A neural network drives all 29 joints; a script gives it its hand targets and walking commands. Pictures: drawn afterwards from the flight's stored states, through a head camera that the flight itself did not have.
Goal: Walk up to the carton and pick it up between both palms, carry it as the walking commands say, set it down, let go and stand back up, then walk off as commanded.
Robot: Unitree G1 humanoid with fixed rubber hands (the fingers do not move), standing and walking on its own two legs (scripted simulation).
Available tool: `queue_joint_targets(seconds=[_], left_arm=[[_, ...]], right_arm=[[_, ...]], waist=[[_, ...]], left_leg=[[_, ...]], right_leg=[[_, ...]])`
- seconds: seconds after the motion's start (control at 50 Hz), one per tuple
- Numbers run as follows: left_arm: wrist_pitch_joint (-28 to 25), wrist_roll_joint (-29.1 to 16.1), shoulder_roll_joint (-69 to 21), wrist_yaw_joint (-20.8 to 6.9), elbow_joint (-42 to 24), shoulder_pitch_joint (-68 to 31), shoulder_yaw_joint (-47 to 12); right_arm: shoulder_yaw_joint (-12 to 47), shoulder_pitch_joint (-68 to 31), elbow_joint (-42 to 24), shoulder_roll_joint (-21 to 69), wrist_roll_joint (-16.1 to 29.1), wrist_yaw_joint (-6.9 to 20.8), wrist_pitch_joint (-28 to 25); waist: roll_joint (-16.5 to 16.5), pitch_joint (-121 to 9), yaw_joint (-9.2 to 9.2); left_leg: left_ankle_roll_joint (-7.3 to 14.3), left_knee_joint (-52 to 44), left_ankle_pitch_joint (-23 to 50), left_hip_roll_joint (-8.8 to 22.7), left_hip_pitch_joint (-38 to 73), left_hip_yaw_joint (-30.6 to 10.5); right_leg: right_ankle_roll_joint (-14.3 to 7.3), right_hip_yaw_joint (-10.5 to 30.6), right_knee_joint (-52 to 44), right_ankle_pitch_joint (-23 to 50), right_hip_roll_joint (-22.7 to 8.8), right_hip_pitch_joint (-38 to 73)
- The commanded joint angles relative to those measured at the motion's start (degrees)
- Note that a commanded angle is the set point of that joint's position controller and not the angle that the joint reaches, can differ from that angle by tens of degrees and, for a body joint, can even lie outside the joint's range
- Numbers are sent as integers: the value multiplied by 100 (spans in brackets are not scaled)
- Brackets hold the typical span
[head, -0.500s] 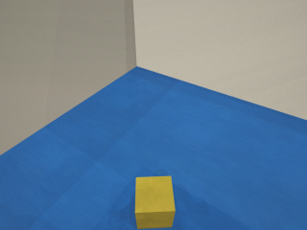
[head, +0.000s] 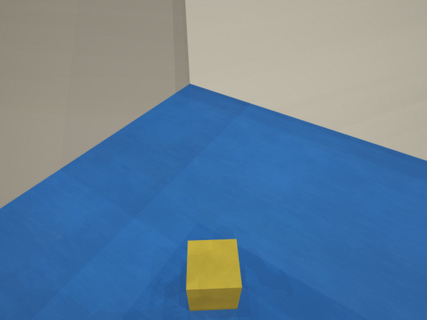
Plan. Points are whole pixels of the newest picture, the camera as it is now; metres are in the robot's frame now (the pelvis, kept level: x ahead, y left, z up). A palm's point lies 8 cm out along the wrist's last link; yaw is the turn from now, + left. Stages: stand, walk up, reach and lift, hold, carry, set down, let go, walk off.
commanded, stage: stand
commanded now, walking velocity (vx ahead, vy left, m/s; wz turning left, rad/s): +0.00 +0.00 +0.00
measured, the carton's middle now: (212, 275) +0.49 +0.00 -0.65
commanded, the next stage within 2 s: walk off in 0.02 s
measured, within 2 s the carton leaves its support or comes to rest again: neither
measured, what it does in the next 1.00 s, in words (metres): steps to the right: right foot, then left foot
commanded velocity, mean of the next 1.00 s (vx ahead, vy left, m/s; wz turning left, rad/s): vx -0.20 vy -0.16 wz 0.00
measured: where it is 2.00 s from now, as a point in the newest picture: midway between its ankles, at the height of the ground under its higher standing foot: outside the picture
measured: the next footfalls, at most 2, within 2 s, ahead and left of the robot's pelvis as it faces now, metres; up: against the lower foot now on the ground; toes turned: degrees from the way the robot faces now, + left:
right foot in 0.62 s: -0.01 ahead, -0.23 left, +0.00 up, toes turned +4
left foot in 0.94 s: -0.14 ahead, -0.06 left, +0.00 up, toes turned +10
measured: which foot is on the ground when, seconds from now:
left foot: down 0.00-0.62, up 0.64-0.92, down 0.94-1.00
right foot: down 0.00-0.34, up 0.36-0.60, down 0.62-0.94, up 0.96-1.00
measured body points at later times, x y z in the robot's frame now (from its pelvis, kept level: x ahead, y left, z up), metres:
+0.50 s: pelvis -0.02 -0.04 +0.00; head +0.01 -0.04 +0.44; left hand +0.02 +0.26 -0.14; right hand +0.07 -0.33 -0.14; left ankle +0.05 +0.09 -0.74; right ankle -0.05 -0.17 -0.70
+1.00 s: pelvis -0.12 -0.16 -0.02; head -0.11 -0.13 +0.43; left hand -0.07 +0.09 -0.17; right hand -0.04 -0.42 -0.15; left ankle -0.18 -0.07 -0.75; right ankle -0.07 -0.25 -0.72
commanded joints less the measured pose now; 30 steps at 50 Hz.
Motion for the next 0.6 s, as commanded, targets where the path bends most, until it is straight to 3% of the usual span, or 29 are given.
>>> queue_joint_targets(seconds=[0.0, 0.02, 0.04, 0.06, 0.08, 0.1, 0.12, 0.14, 0.18, 0.2, 0.22, 0.24, 0.26, 0.28, 0.3, 0.32, 0.34, 0.36, 0.38, 0.4, 0.42, 0.44, 0.46, 0.5, 0.52, 0.54, 0.56, 0.58], left_arm=[[-21, 18, 1024, 26, -210, -101, 221], [-62, -19, 1017, 15, -187, 46, 213], [-49, -63, 911, 3, -206, -26, 185], [-13, 19, 1018, -12, -213, -240, 211], [-55, -22, 981, -10, -185, -188, 202], [-73, 6, 946, -10, -153, -161, 186], [-38, -19, 1100, -1, -163, -76, 205], [-43, 5, 1006, -2, -133, -164, 234], [-51, 7, 1173, 14, -192, -222, 261], [29, -60, 1159, 20, -96, -309, 251], [204, -119, 363, 51, 64, 200, 77], [250, -126, 510, 62, 127, 337, 127], [314, -149, 461, 116, 114, 437, 125], [418, -116, 894, 135, 150, 301, 256], [473, -117, 644, 144, 145, 480, 234], [533, -30, 474, 153, 112, 452, 214], [605, -10, 674, 187, 51, 389, 296], [664, 36, 639, 182, 45, 424, 306], [708, 3, 627, 194, -6, 386, 351], [688, -19, 597, 155, 13, 557, 382], [725, -32, 449, 109, 3, 576, 364], [715, -59, 264, 140, -105, 443, 307], [747, -90, 177, 93, -94, 506, 326], [698, -95, 269, 125, -76, 607, 385], [737, -38, 187, 87, -142, 747, 391], [736, -84, 123, 57, -105, 1146, 409], [700, -38, 461, 55, -121, 1186, 502], [711, 47, 645, 11, -98, 1170, 565]], right_arm=[[-180, -196, -243, -1191, 31, -41, -52], [-146, -237, -246, -1097, 7, -46, -72], [-130, -459, -303, -1155, 74, -34, -87], [-162, -296, -237, -1077, 37, -60, -99], [-94, -363, -284, -1053, 62, -79, -113], [-126, -391, -272, -1207, 22, -57, -86], [-153, -223, -230, -1254, 76, -35, -58], [-160, -395, -229, -1259, 19, -66, -73], [-139, -276, -206, -1115, 8, -57, -86], [-116, -330, -234, -1191, 53, -54, -99], [-17, -184, -218, -626, 95, -53, -13], [39, -55, -207, -610, 58, -76, 30], [-54, 63, -243, -853, 40, -66, 55], [-78, 172, -151, -957, -71, -108, 87], [-129, 268, -236, -1145, -18, -148, 122], [-204, 138, -178, -1226, 6, -169, 143], [-237, 35, -342, -1326, -53, -203, 157], [-284, 97, -349, -1267, -88, -233, 200], [-383, 126, -387, -1457, -124, -249, 247], [-369, -42, -422, -1188, -121, -261, 277], [-364, -46, -427, -1160, -131, -267, 287], [-385, -181, -447, -985, -159, -301, 327], [-413, -272, -454, -1055, -172, -370, 308], [-450, -221, -478, -1052, -136, -291, 454], [-485, -456, -465, -1131, -169, -351, 458], [-610, -584, -568, -1289, -66, -331, 499], [-548, -593, -580, -1086, -172, -358, 544], [-487, -92, -524, -783, -113, -359, 529]], waist=[[305, 303, -56], [332, 125, 79], [391, 98, 103], [148, -68, 7], [69, 203, 49], [274, 29, 31], [68, 2, 39], [177, 210, 48], [-50, 61, 29], [159, 168, 6], [304, -145, -66], [334, -98, 77], [384, -118, -75], [365, -45, -111], [718, -208, -135], [776, -324, -122], [822, -215, -72], [713, -268, -155], [713, -40, -181], [644, -152, -36], [600, -295, -12], [985, -226, -29], [1095, -175, 91], [1050, -237, -92], [1080, -256, 63], [1330, -420, 232], [1258, -214, 225], [219, -307, 113]], left_leg=[[-138, -663, -601, 838, 151, -1042], [-50, -625, -530, 970, 208, -1125], [-43, -696, -653, 1060, 194, -1200], [-72, -595, -375, 927, 365, -1019], [-28, -523, -133, 951, 221, -1014], [-67, -606, 14, 943, 325, -975], [-109, -605, -108, 899, 421, -1027], [-90, -517, 184, 894, 261, -959], [-69, -429, 168, 887, 434, -977], [-97, -444, 689, 1015, 382, -966], [-118, -507, 981, 1085, 469, -1093], [-117, -393, 1583, 1176, 351, -1060], [-77, -388, 1904, 1328, 366, -1254], [91, -289, 2420, 1614, 451, -1420], [197, -264, 2678, 1880, 668, -1792], [369, -322, 2786, 2119, 623, -2026], [542, -421, 2490, 2327, 295, -2231], [852, -423, 2420, 2649, 256, -2511], [1041, -655, 1948, 2742, -177, -2767], [1022, -559, 1861, 2572, -226, -2267], [787, -458, 1343, 2254, 176, -2070], [767, -367, 1848, 2245, 49, -1998], [712, -494, 1943, 2403, -119, -2213], [562, -376, 1264, 1881, -331, -1656], [460, -361, 1282, 1993, -584, -1504], [257, -192, 415, 1913, -735, -1571], [44, 147, -78, 1569, -995, -1459], [-212, 545, -1068, 1175, -1450, -1057]], right_leg=[[-165, 435, -429, -156, -621, -677], [-248, 591, -430, -53, -701, -547], [-227, 537, -413, -125, -688, -612], [-201, 492, -461, -85, -708, -406], [-233, 591, -467, 142, -722, -545], [-233, 630, -444, 152, -778, -532], [-237, 604, -387, 204, -730, -526], [-195, 598, -478, 210, -734, -523], [-220, 620, -523, 284, -716, -423], [-166, 562, -441, 551, -753, -519], [-183, 350, -219, 725, -574, -357], [-124, 333, -210, 694, -551, -249], [-77, 305, 203, 1000, -535, -235], [-62, 147, 436, 714, -489, -486], [54, 47, 752, 384, -333, -703], [87, -11, 1367, -459, -381, -811], [49, 31, 1788, -1106, -314, -921], [30, 175, 2427, -1575, -294, -1172], [92, 174, 3162, -1730, -194, -1286], [103, 216, 3509, -1688, -232, -1364], [177, 205, 3192, -1697, -277, -1488], [182, 167, 3068, -1684, -301, -1575], [166, 390, 2848, -1526, -446, -1381], [297, -169, 2415, -1471, -108, -1099], [195, -144, 2088, -1172, -262, -805], [184, -366, 1265, -703, -249, -415], [162, -190, 448, -292, -327, -279], [26, 120, 109, -517, -391, 205]])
